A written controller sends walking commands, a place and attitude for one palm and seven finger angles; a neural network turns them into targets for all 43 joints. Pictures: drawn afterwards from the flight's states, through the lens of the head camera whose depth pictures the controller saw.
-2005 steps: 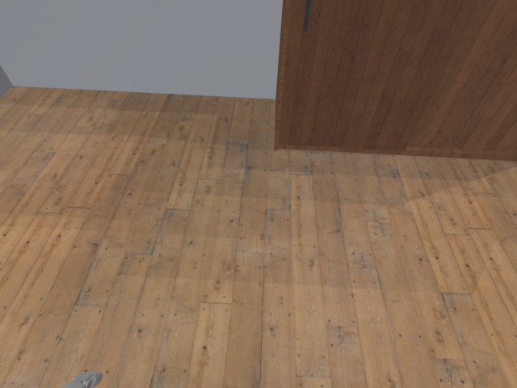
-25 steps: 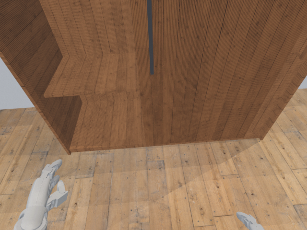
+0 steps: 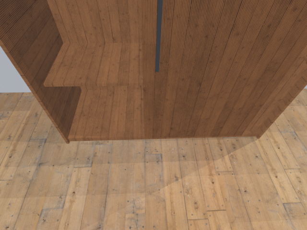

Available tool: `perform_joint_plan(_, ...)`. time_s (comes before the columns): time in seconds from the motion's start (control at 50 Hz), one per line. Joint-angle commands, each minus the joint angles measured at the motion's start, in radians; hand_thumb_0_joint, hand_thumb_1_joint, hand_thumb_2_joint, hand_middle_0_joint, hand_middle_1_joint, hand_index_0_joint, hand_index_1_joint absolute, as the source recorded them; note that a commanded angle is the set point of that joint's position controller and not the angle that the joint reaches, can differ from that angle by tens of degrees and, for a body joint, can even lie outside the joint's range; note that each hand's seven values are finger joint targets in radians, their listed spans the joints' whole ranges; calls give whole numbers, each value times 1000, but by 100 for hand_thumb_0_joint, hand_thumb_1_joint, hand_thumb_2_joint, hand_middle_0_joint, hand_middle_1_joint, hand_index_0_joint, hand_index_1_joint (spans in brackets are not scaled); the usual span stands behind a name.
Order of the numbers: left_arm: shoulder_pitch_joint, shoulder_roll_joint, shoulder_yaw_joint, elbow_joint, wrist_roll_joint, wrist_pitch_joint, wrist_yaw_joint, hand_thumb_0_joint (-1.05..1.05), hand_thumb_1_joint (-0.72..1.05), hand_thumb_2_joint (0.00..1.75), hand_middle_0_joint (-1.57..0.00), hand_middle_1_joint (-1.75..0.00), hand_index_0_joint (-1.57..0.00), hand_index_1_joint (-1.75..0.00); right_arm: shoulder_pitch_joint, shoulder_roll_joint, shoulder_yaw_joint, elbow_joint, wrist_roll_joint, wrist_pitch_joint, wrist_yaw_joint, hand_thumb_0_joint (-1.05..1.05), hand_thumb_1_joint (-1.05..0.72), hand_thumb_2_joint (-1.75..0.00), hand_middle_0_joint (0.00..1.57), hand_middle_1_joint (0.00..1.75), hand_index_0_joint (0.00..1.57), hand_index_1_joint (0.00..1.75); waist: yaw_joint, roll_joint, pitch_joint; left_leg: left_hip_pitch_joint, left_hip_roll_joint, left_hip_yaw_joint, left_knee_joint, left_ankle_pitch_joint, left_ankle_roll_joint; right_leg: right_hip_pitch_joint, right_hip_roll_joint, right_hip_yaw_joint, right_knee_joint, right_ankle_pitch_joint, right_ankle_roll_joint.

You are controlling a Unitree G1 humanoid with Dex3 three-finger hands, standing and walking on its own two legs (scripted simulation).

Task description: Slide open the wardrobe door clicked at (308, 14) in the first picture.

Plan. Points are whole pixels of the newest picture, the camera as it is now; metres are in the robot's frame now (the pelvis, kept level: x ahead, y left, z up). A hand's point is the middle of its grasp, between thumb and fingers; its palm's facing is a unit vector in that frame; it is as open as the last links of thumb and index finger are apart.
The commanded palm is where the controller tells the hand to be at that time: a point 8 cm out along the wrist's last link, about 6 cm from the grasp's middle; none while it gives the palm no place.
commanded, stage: let the arm hang, fingers relaxed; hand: left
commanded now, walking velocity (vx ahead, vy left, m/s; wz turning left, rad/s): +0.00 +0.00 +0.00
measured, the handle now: (158, 33) +0.79 +0.03 +0.10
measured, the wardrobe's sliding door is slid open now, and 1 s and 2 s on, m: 0.57 0.57 0.57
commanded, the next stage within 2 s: look to check the result in 0.46 s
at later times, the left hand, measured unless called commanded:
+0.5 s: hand out of the picture +0.00 +0.19 -0.18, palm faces -0.02 -0.98 -0.18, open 7.4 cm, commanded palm none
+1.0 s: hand out of the picture -0.02 +0.19 -0.18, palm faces -0.02 -0.99 -0.17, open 7.4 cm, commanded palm none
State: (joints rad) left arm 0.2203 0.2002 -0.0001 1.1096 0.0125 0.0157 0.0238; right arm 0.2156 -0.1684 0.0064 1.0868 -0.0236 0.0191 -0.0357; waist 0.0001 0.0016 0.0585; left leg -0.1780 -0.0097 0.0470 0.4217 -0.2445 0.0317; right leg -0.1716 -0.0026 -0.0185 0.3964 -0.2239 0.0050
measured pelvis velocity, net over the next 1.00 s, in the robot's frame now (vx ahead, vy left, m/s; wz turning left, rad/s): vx -0.02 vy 0.02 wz -0.02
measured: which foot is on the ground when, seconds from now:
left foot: down 0.00-1.00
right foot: down 0.00-1.00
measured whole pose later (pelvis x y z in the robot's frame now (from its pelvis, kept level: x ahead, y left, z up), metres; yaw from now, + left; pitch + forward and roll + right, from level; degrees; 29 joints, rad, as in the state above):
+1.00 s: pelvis -0.02 +0.02 +0.00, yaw -1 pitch -1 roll +0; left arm 0.25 0.15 -0.01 1.16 0.02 0.00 0.03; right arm 0.26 -0.13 0.00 1.13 -0.02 0.00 -0.03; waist -0.01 -0.02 0.06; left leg -0.17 -0.04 0.08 0.39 -0.21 0.07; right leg -0.18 -0.04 0.02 0.40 -0.20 0.04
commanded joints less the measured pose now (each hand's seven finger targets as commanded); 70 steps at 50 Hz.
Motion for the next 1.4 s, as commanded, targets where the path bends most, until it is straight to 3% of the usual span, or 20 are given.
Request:
perform_joint_plan(0.0, 27, 87, 11, -13, -1, -24, 2, 0, 90, 90, -20, -30, -20, -30, 43, -110, -20, -14, 4, -27, -1, 0, -90, -90, 20, 30, 20, 30, -4, -1, -53, 19, 125, -97, -109, 158, 5, 24, -100, 77, -58, 129, -19)
perform_joint_plan(0.1, 30, 82, 11, 3, -1, -28, 5, 0, 90, 90, -20, -30, -20, -30, 52, -101, -16, 11, 4, -32, -1, 0, -90, -90, 20, 30, 20, 30, -4, 10, -42, 31, 122, -92, -114, 193, 5, 17, -104, 84, -57, 146, -19)
perform_joint_plan(0.2, 30, 73, 10, 10, -1, -25, 5, 0, 90, 90, -20, -30, -20, -30, 65, -98, -13, 22, 3, -31, -1, 0, -90, -90, 20, 30, 20, 30, -6, 7, 8, 3, 121, -93, -137, 134, 4, -1, -100, 84, -65, 97, -16)
perform_joint_plan(0.5, 72, 56, 10, 24, 0, -26, 9, 0, 90, 90, -20, -30, -20, -30, 107, -82, -18, 32, 7, -36, -5, 0, -90, -90, 20, 30, 20, 30, -7, 13, -14, 21, 118, -90, -129, 147, 13, -5, -99, 79, -52, 105, -16)
perform_joint_plan(0.76, 97, 38, 8, 32, 4, -23, 10, 0, 90, 90, -20, -30, -20, -30, 114, -79, -25, 29, 6, -30, -5, 0, -90, -90, 20, 30, 20, 30, -10, 17, 24, -13, 120, -107, -158, 14, 17, -43, -88, 80, -45, 53, -15)
perform_joint_plan(0.9, 93, 43, 9, 27, 4, -28, 11, 0, 90, 90, -20, -30, -20, -30, 110, -78, -26, 23, 8, -35, -3, 0, -90, -90, 20, 30, 20, 30, -10, -5, -3, 8, 116, -97, -130, 86, 19, -35, -97, 84, -45, 86, -15)
perform_joint_plan(1.06, 78, 52, 8, 21, 4, -28, 10, 0, 90, 90, -20, -30, -20, -30, 96, -88, -26, 26, 6, -32, -1, 0, -90, -90, 20, 30, 20, 30, -11, 10, 13, -4, 118, -99, -142, 47, 15, -42, -95, 89, -53, 65, -15)
perform_joint_plan(1.38, 51, 83, 14, 13, 3, -32, 8, 0, 90, 90, -20, -30, -20, -30, 67, -120, -29, 22, 8, -36, 0, 0, -90, -90, 20, 30, 20, 30, -8, -2, -13, 25, 122, -97, -134, 113, 14, -22, -98, 92, -59, 98, -17)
